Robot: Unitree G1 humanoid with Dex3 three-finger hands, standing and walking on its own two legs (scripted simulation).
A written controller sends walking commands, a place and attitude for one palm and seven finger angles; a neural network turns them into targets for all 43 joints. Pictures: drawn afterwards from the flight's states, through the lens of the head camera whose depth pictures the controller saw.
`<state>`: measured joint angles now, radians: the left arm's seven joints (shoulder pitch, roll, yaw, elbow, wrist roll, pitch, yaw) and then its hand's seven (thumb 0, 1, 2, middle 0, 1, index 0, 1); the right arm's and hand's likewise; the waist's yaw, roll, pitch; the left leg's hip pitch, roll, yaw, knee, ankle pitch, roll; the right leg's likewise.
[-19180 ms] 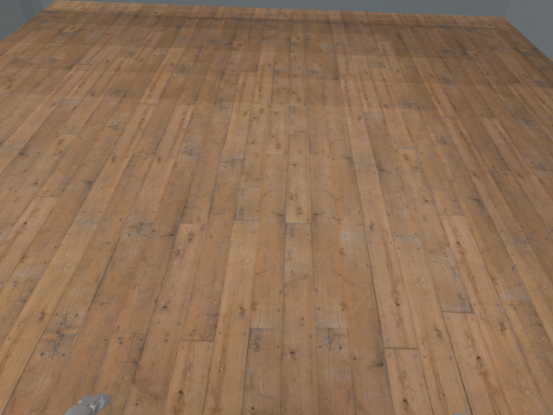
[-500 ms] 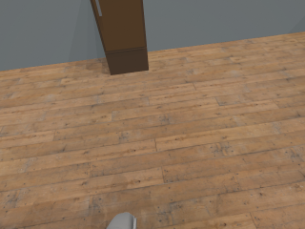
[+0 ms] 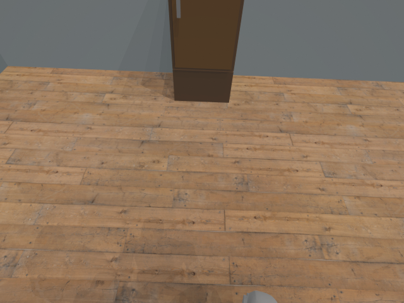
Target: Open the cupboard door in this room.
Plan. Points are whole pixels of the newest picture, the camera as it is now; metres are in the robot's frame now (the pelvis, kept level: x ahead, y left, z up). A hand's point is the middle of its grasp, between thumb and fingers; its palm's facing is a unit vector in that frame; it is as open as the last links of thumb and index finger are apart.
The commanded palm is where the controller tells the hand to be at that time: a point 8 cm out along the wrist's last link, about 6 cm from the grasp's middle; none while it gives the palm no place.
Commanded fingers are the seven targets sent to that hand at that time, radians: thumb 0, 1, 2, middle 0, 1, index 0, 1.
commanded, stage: turn or walk to find it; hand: left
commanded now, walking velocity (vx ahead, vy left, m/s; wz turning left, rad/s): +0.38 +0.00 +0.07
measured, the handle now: (178, 2) +1.59 +0.26 -0.03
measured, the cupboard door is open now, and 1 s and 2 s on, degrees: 0 0 0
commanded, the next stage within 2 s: stand and wait in 0.70 s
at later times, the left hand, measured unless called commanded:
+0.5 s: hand (161, 242) +0.28 +0.12 -0.15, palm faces +0.13 -0.97 -0.22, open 7.2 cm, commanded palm none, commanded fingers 0.00 0.90 0.90 -0.20 -0.30 -0.20 -0.30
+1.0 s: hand (141, 227) +0.33 +0.19 -0.18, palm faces +0.24 -0.96 -0.14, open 7.4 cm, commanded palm none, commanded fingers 0.00 0.90 0.90 -0.20 -0.30 -0.20 -0.30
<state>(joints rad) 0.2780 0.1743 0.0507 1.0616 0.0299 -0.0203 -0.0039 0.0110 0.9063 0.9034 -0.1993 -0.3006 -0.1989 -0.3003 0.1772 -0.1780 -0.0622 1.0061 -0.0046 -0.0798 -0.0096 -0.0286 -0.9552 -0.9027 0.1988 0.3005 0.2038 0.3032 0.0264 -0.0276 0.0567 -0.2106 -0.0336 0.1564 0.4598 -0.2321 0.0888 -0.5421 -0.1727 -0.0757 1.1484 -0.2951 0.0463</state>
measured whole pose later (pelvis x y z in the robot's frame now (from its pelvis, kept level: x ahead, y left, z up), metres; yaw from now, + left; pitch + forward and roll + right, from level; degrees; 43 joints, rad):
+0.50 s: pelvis +0.21 -0.06 +0.00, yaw +6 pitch -1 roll +0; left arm 0.17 0.15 0.06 1.01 0.01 -0.08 0.01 -0.01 0.93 0.90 -0.20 -0.30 -0.21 -0.30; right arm 0.35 -0.17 -0.07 1.12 -0.02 -0.01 0.01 0.01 -0.91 -0.90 0.19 0.30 0.20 0.30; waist -0.04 0.04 0.08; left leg -0.48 0.07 0.01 1.20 -0.28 0.01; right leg -0.24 -0.07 -0.20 0.50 -0.23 -0.03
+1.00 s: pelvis +0.37 +0.03 +0.00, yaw +10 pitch -2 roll -1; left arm 0.28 0.17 0.03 1.13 0.01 -0.01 0.01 0.01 0.91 0.90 -0.20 -0.30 -0.20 -0.30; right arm 0.09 -0.14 -0.03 1.02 0.00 -0.07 -0.02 -0.01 -0.93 -0.90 0.20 0.30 0.20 0.30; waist 0.04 -0.04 0.09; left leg -0.26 0.04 0.17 0.48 -0.20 0.07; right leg -0.43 -0.12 -0.09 1.04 -0.41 0.06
